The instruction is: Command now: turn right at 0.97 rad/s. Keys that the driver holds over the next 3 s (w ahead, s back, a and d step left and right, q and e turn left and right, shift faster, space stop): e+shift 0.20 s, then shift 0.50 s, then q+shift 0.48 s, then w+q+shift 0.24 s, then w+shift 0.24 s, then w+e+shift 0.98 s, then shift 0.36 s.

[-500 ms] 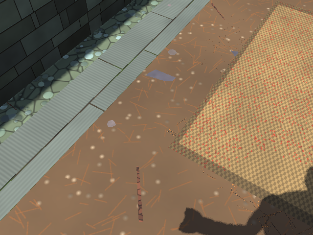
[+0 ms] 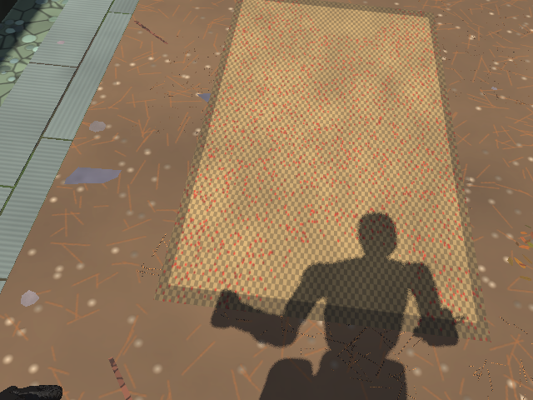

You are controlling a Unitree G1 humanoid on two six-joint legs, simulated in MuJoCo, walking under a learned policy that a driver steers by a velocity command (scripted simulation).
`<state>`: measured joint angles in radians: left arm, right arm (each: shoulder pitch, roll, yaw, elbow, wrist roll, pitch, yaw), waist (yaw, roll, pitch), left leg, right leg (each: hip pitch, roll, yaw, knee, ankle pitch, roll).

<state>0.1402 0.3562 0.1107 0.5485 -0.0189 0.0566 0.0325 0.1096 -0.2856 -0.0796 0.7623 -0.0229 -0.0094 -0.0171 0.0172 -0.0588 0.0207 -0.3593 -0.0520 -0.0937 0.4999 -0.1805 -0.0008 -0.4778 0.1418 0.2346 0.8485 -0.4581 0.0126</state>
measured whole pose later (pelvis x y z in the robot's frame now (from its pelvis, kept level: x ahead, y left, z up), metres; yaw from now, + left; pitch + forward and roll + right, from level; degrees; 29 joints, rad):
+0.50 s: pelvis +0.00 -0.04 +0.00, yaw -21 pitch +3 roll +1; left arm 0.16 0.28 0.05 0.58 0.01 0.02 0.00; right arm 0.16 -0.33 -0.09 0.76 0.00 0.03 -0.03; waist -0.02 0.03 0.04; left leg -0.50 0.06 0.03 1.05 -0.49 -0.07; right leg -0.31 0.00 0.01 0.53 -0.26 -0.02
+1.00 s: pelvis +0.00 -0.05 -0.01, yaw -12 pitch +2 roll -1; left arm 0.18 0.28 0.09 0.69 0.02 0.01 0.03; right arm 0.16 -0.31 -0.09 0.70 0.03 0.04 -0.03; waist -0.01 0.02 0.03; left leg -0.41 -0.02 -0.14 0.72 -0.37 -0.02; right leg -0.28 0.03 -0.04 0.57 -0.33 -0.03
